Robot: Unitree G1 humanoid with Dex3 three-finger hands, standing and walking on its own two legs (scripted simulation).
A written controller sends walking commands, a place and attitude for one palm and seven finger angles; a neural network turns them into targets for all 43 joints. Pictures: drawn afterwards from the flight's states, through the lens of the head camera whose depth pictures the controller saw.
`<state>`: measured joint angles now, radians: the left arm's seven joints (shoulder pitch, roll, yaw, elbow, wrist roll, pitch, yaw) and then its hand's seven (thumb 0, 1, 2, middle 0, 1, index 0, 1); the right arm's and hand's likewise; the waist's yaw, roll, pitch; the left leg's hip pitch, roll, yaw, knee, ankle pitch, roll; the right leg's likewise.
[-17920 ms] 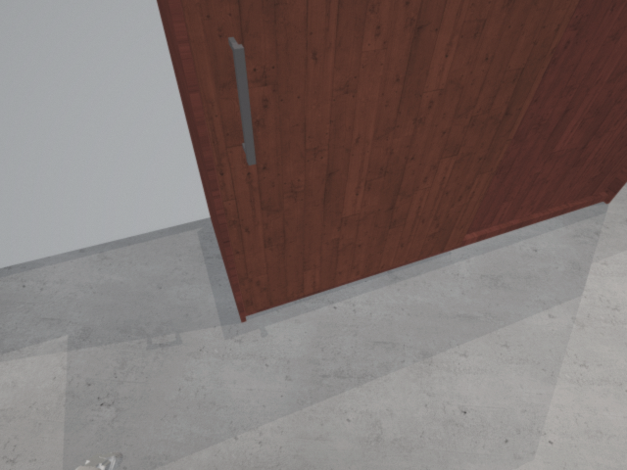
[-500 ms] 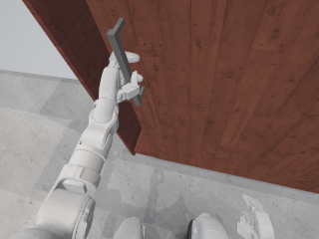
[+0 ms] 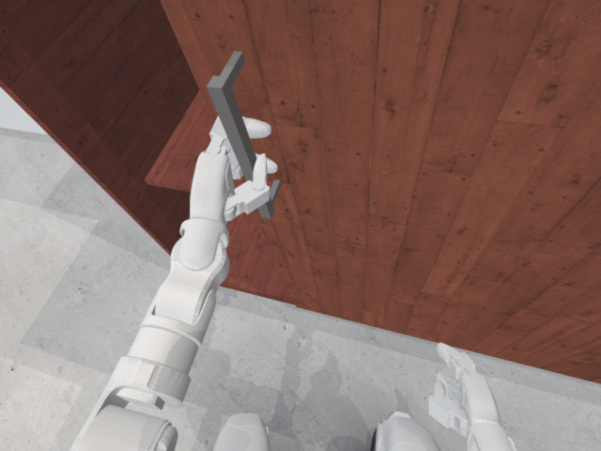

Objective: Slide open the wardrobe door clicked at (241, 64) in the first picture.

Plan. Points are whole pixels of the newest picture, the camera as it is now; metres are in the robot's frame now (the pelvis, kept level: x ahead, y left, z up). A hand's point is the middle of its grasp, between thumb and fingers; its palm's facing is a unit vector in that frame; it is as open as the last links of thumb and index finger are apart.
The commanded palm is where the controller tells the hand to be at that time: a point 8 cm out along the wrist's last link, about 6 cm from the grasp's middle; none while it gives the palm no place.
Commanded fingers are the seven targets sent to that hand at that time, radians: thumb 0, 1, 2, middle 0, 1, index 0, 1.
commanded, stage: step sideways, sliding the door along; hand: left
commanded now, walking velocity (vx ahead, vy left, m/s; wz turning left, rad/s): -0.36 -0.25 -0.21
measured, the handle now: (254, 150) +0.45 +0.13 +0.11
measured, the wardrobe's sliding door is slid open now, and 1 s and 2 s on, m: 0.35 0.62 0.62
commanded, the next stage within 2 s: stop walking and hold the door there in 0.76 s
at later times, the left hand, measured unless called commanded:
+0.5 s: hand (495, 233) +0.34 -0.15 +0.11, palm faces -0.12 -0.98 -0.15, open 6.1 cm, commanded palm +0.32 -0.16 +0.12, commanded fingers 0.00 0.90 0.90 -0.45 -1.40 -0.45 -1.40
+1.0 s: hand (504, 223) +0.36 -0.16 +0.11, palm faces +0.29 -0.92 -0.26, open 6.2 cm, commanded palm +0.32 -0.13 +0.10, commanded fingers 0.00 0.90 0.90 -0.45 -1.40 -0.45 -1.40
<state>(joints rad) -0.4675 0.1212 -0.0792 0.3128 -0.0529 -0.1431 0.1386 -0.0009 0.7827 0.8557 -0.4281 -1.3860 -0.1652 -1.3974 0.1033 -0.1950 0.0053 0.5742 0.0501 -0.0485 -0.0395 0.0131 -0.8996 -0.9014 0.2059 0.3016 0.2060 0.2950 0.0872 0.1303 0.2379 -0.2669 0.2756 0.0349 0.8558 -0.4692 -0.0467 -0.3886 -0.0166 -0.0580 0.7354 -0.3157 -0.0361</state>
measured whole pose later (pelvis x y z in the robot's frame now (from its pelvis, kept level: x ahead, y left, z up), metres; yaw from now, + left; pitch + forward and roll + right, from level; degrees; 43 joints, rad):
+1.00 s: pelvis -0.07 -0.38 +0.00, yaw -9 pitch -1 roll +0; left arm -0.44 0.37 0.30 0.48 -0.08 -0.16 0.11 -0.04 0.73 0.87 -0.38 -1.28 -0.20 -1.37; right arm 0.10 -0.23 -0.01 0.63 0.04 -0.06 -0.03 0.01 -0.90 -0.90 0.21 0.30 0.21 0.30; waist 0.06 0.07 0.21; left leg -0.30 0.26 0.04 0.92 -0.50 -0.03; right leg -0.38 -0.02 -0.03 0.70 -0.30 0.00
